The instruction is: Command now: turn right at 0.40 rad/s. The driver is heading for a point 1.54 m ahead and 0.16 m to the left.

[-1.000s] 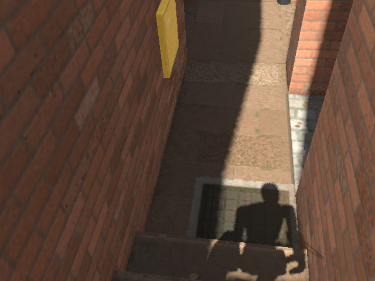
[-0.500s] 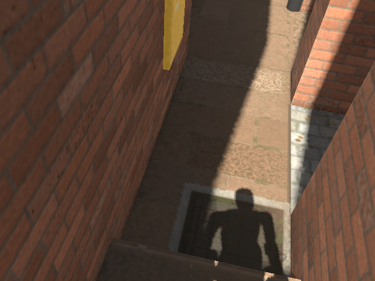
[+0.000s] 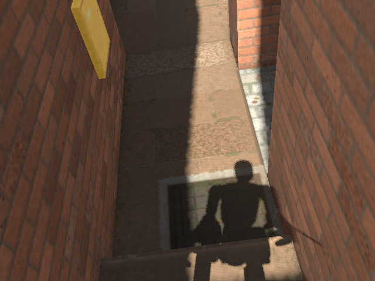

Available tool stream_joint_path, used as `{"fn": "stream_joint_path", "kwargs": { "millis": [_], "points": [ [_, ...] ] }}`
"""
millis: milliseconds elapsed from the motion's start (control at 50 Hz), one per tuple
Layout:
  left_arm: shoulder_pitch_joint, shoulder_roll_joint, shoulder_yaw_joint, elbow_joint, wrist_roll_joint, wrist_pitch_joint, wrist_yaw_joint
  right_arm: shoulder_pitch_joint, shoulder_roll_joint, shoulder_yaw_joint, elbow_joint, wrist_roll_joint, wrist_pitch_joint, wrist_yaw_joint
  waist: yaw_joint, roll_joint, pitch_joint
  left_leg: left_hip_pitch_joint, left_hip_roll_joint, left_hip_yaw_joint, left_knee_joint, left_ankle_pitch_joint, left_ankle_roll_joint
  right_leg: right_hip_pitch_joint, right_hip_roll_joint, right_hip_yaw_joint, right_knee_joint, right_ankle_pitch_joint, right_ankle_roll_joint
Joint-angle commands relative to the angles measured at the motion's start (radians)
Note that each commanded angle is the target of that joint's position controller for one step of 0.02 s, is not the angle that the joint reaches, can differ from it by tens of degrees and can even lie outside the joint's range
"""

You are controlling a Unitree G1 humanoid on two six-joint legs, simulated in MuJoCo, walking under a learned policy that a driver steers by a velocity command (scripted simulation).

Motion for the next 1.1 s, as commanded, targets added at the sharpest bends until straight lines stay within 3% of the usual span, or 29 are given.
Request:
{"fn": "stream_joint_path", "kwargs": {
  "millis": [20,100,140,160,180,220,280,320,340,360,440,500,580,600,720,760,800,860,880,900,940,960,980,1000,1020,1040,1060,1080,1100],
  "points": [
    [0.003,0.137,0.028,-0.078,-0.008,-0.020,0.010,0.014,-0.002,0.007,-0.033,0.001,0.008,0.001,-0.030,-0.210,-0.100,-0.077,-0.010,-0.001,0.108,0.105,-0.030,0.106,-0.194,0.259,-0.233,0.489,-0.097],
    [0.022,0.143,0.028,-0.077,-0.004,-0.033,0.015,-0.045,-0.014,0.011,-0.028,-0.004,0.025,0.006,-0.007,-0.231,-0.050,-0.028,-0.008,0.005,-0.050,0.162,-0.013,0.094,-0.174,0.247,-0.307,0.222,-0.085],
    [0.009,0.132,0.025,-0.073,0.004,-0.027,0.010,-0.062,-0.004,0.020,-0.031,0.012,0.022,0.009,0.003,-0.284,-0.024,0.075,0.002,0.002,-0.222,0.167,0.003,0.056,-0.167,0.235,-0.333,0.135,-0.084],
    [-0.020,0.131,0.021,-0.086,0.004,-0.030,0.007,-0.032,-0.008,0.019,-0.008,0.020,0.016,0.012,-0.007,-0.287,-0.055,0.236,-0.020,0.046,-0.218,0.233,0.012,-0.023,-0.162,0.188,-0.336,0.163,-0.076],
    [-0.056,0.138,0.020,-0.097,0.007,-0.027,0.003,-0.030,-0.005,0.023,-0.011,0.022,0.013,0.014,-0.011,-0.301,-0.051,0.324,-0.028,0.066,-0.272,0.191,0.027,-0.080,-0.155,0.173,-0.345,0.136,-0.077],
    [-0.021,0.150,0.022,-0.088,0.020,-0.012,-0.006,-0.064,-0.003,0.029,-0.035,0.033,0.003,0.014,0.032,-0.301,-0.008,0.360,-0.018,0.051,-0.527,-0.043,0.070,-0.037,-0.175,0.247,-0.381,-0.044,-0.094],
    [0.035,0.126,0.016,-0.044,0.023,-0.005,-0.002,0.029,0.010,0.036,-0.002,0.042,-0.031,0.014,0.003,-0.209,0.015,0.563,-0.006,0.058,-0.825,0.062,0.100,-0.090,-0.170,0.274,-0.344,-0.062,-0.066],
    [0.009,0.110,0.007,-0.069,0.002,-0.029,-0.016,0.014,-0.023,0.039,0.001,0.027,-0.061,0.004,0.009,-0.063,0.005,0.654,0.097,-0.098,-0.836,0.127,0.128,-0.144,-0.124,0.209,-0.297,0.056,-0.002],
    [-0.037,0.130,0.010,-0.079,0.003,-0.023,-0.021,0.006,0.014,0.052,0.016,0.026,-0.069,0.014,-0.002,-0.041,-0.003,0.517,0.099,-0.114,-0.851,0.019,0.142,-0.041,-0.089,0.137,-0.307,0.029,0.016],
    [-0.060,0.140,0.011,-0.076,0.022,-0.009,-0.020,0.010,0.018,0.057,0.010,0.033,-0.081,0.021,-0.012,-0.061,0.007,0.446,0.097,-0.115,-0.888,-0.031,0.130,0.039,-0.072,0.113,-0.265,0.045,0.016],
    [-0.043,0.114,0.017,-0.085,0.039,0.001,-0.026,0.000,-0.045,0.041,-0.009,0.032,-0.103,0.017,0.012,0.027,0.044,0.329,0.107,-0.157,-0.962,-0.192,0.100,0.108,-0.050,0.061,-0.197,0.087,0.018],
    [-0.069,0.137,0.026,-0.081,0.024,0.001,-0.027,-0.017,-0.038,0.046,-0.031,0.034,-0.107,-0.001,-0.012,0.066,0.038,0.353,0.117,-0.186,-0.985,-0.210,0.096,0.081,-0.039,0.048,-0.175,0.082,0.015],
    [-0.091,0.137,0.027,-0.081,0.020,-0.005,-0.022,0.018,-0.059,0.040,-0.018,0.038,-0.110,-0.009,-0.021,0.001,0.041,0.369,0.126,-0.199,-0.969,-0.069,0.108,0.097,-0.031,0.038,-0.170,0.133,0.019],
    [-0.082,0.132,0.023,-0.074,0.024,-0.008,-0.024,0.033,-0.062,0.035,-0.020,0.029,-0.105,-0.007,-0.025,-0.010,0.028,0.389,0.139,-0.205,-0.970,-0.020,0.110,0.100,-0.035,0.037,-0.179,0.125,0.015],
    [-0.079,0.134,0.017,-0.058,0.013,-0.010,-0.018,0.019,-0.045,0.034,-0.015,0.037,-0.094,-0.002,-0.013,-0.043,-0.010,0.427,0.108,-0.136,-0.914,0.170,0.114,0.162,-0.074,0.049,-0.207,0.186,0.029],
    [-0.053,0.122,0.010,-0.036,0.020,-0.011,-0.019,0.034,-0.037,0.037,0.001,0.032,-0.089,0.004,-0.012,-0.040,-0.012,0.408,0.088,-0.133,-0.953,-0.053,0.129,0.189,-0.064,0.035,-0.223,0.099,0.024],
    [-0.052,0.134,0.020,-0.041,0.032,-0.018,-0.026,0.052,-0.077,0.017,0.001,0.037,-0.081,0.014,-0.014,-0.005,0.029,0.388,0.073,-0.142,-0.954,-0.263,0.183,0.127,-0.022,-0.016,-0.164,-0.075,0.001],
    [-0.074,0.137,0.035,-0.036,0.035,-0.035,-0.025,0.121,-0.116,-0.014,0.008,0.039,-0.072,0.013,-0.036,0.007,0.088,0.419,0.147,-0.257,-0.986,-0.496,0.282,-0.031,0.015,-0.086,-0.052,-0.164,-0.042],
    [-0.090,0.143,0.040,-0.039,0.023,-0.039,-0.019,0.106,-0.119,-0.016,0.006,0.051,-0.078,0.007,-0.034,0.022,0.118,0.406,0.148,-0.261,-0.973,-0.461,0.292,-0.048,0.012,-0.096,-0.043,-0.128,-0.041],
    [-0.086,0.143,0.046,-0.036,0.028,-0.045,-0.018,0.116,-0.121,-0.024,0.007,0.052,-0.082,0.005,-0.034,0.002,0.119,0.388,0.151,-0.275,-0.950,-0.440,0.308,-0.029,-0.002,-0.092,-0.054,-0.122,-0.043],
    [0.042,0.146,0.057,0.002,0.037,-0.056,-0.028,0.039,-0.100,-0.023,-0.017,0.041,-0.090,0.006,0.037,-0.013,0.077,0.316,0.099,-0.193,-0.844,-0.364,0.288,0.084,-0.022,-0.037,-0.107,-0.150,-0.073],
    [0.108,0.174,0.071,0.024,0.036,-0.064,-0.027,-0.007,-0.075,-0.018,-0.034,0.042,-0.098,0.007,0.069,-0.084,0.083,0.194,0.034,-0.117,-0.719,-0.301,0.256,0.191,-0.071,0.081,-0.174,-0.237,-0.109],
    [0.206,0.210,0.085,0.047,0.035,-0.072,-0.016,0.015,-0.049,-0.016,-0.042,0.031,-0.106,0.016,0.087,-0.241,0.073,0.067,-0.058,0.000,-0.508,-0.224,0.213,0.290,-0.174,0.289,-0.279,-0.322,-0.165],
    [0.289,0.269,0.105,0.078,0.025,-0.076,-0.013,0.020,-0.062,-0.024,-0.045,0.010,-0.116,0.017,0.099,-0.314,0.088,-0.095,-0.080,0.059,-0.367,-0.275,0.178,0.380,-0.295,0.511,-0.311,-0.226,-0.238],
    [0.354,0.270,0.108,0.097,0.009,-0.086,-0.009,-0.004,-0.081,-0.034,-0.050,-0.003,-0.127,0.014,0.126,-0.254,0.092,-0.243,-0.061,0.013,-0.249,-0.350,0.160,0.462,-0.347,0.604,-0.301,-0.059,-0.288],
    [0.375,0.280,0.114,0.107,0.010,-0.095,-0.004,-0.029,-0.075,-0.038,-0.053,0.006,-0.137,0.015,0.131,-0.214,0.084,-0.329,-0.034,-0.019,-0.186,-0.331,0.144,0.509,-0.362,0.612,-0.282,0.031,-0.309],
    [0.344,0.285,0.121,0.106,0.005,-0.099,0.001,-0.048,-0.079,-0.044,-0.054,0.008,-0.138,0.019,0.113,-0.169,0.077,-0.334,-0.003,-0.033,-0.158,-0.253,0.129,0.493,-0.354,0.564,-0.262,0.103,-0.297],
    [0.297,0.283,0.123,0.101,0.007,-0.102,0.002,-0.047,-0.088,-0.048,-0.061,0.003,-0.134,0.019,0.088,-0.173,0.059,-0.295,0.019,-0.025,-0.175,-0.182,0.118,0.449,-0.342,0.506,-0.261,0.155,-0.273],
    [0.256,0.280,0.127,0.087,0.023,-0.103,0.001,-0.040,-0.093,-0.054,-0.047,0.002,-0.126,0.023,0.076,-0.168,0.045,-0.205,0.015,0.013,-0.179,-0.066,0.106,0.367,-0.301,0.404,-0.255,0.183,-0.248]
  ]
}}
Velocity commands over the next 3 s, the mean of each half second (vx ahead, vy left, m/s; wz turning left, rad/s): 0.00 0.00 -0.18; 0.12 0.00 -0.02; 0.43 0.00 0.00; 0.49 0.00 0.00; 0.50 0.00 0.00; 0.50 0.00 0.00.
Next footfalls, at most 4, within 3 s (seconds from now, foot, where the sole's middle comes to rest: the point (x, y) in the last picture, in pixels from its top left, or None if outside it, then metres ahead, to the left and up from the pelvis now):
0.30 left None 0.05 0.14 -0.76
1.38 left None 0.35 0.22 -0.94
1.90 right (217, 267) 0.67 0.05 -1.11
2.44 left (180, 208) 1.08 0.25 -1.29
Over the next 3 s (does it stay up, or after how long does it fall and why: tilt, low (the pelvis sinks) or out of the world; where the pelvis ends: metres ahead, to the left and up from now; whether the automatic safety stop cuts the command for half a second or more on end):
stays up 1.31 0.17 -0.52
